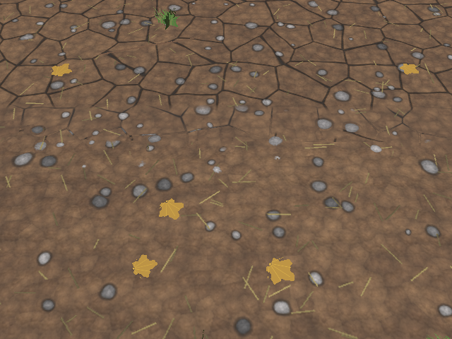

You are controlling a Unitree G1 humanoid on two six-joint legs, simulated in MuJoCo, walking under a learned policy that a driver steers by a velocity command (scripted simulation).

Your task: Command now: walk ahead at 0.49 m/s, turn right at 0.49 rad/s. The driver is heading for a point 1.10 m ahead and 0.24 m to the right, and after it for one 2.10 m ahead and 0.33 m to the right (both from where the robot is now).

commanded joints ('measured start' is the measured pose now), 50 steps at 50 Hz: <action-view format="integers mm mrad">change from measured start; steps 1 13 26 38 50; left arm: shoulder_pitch -127 109 217 136 -148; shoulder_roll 39 132 174 97 49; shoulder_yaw -1 47 57 27 -7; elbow -123 -133 -52 -104 -174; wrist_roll -1 16 -10 -1 -1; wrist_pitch -14 -26 -1 -5 -34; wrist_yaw -25 8 48 37 -3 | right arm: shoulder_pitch -2 -119 -364 -81 47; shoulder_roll -175 -165 -126 -94 -200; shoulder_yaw -42 -10 5 -7 -25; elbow -41 -175 -241 -145 -27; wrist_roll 14 -3 7 -13 29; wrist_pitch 8 -42 -22 -16 14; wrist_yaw -8 -5 17 9 8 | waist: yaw -7 82 140 55 -11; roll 65 50 -52 150 134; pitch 80 -112 -41 -27 17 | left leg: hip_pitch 3 -738 -524 -167 -116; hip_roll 321 154 48 278 290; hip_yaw -57 -298 -280 -512 -294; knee -33 995 315 8 -24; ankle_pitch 462 -60 308 94 323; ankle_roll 127 -35 -87 160 150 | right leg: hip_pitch -34 660 500 15 133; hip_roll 6 -103 -17 24 40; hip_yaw -45 392 335 95 -32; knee -75 -441 -369 446 -134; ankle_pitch -42 -24 -174 -381 -107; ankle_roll -30 -304 -190 3 1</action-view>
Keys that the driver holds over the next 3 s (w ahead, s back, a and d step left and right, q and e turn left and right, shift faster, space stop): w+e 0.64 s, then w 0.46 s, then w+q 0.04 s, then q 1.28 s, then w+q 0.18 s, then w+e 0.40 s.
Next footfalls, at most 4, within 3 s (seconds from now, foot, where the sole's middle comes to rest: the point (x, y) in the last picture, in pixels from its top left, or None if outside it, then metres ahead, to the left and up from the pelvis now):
0.14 right None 0.26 -0.12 -0.78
0.60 left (214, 310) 0.56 0.02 -0.78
1.10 right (322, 267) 0.68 -0.33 -0.78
1.58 left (268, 211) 0.90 -0.19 -0.78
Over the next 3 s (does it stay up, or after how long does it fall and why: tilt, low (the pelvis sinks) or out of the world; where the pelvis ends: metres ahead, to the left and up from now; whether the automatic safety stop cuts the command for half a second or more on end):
stays up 0.94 -0.25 -0.01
